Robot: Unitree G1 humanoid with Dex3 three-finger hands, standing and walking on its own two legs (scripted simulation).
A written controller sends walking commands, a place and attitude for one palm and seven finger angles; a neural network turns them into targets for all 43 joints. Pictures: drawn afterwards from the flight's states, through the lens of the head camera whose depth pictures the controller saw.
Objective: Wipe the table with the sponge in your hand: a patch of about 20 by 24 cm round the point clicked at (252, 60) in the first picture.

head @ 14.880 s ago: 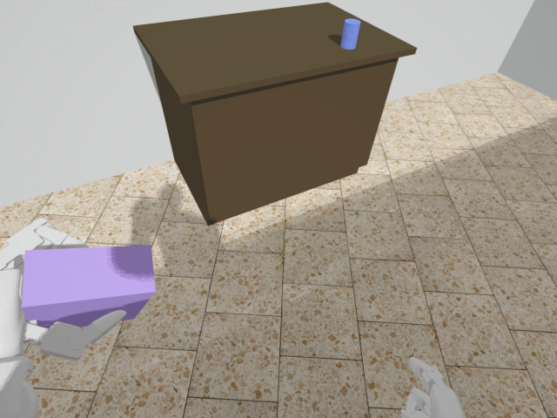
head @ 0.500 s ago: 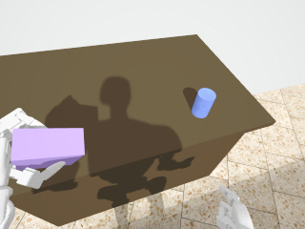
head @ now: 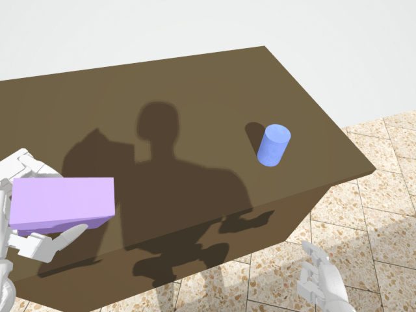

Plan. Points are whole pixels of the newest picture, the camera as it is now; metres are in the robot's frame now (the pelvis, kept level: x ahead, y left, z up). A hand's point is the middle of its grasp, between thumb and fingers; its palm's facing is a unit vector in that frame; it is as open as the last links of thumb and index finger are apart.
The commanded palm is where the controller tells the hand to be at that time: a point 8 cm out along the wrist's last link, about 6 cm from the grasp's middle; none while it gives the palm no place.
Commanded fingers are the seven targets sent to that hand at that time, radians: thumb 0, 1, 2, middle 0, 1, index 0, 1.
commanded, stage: come to a stop and stand still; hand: left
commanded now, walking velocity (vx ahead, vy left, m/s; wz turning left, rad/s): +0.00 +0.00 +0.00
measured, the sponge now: (76, 207) +0.23 +0.22 +0.14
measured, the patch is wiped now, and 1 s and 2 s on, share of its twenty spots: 0.00 0.00 0.00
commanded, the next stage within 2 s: look again from close up in 0.70 s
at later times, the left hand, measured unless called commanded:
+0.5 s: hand (31, 233) +0.18 +0.26 +0.14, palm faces +0.29 -0.86 -0.41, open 9.5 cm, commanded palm +0.13 +0.30 +0.17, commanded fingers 0.00 0.10 1.30 -1.20 -1.60 -1.20 -1.60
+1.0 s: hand (29, 212) +0.21 +0.27 +0.15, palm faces +0.38 -0.84 -0.39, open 9.5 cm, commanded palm +0.14 +0.29 +0.17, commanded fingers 0.00 0.10 1.30 -1.20 -1.60 -1.20 -1.60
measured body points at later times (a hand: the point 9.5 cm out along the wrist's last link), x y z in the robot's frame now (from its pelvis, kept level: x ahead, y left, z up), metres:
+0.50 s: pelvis -0.03 +0.02 +0.00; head -0.01 +0.05 +0.44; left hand +0.16 +0.30 +0.16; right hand +0.14 -0.21 -0.07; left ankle +0.04 +0.10 -0.74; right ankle -0.03 -0.14 -0.74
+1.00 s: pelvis -0.02 +0.01 +0.00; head +0.02 +0.04 +0.45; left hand +0.18 +0.31 +0.17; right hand +0.17 -0.20 -0.07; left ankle +0.04 +0.10 -0.74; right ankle -0.03 -0.14 -0.74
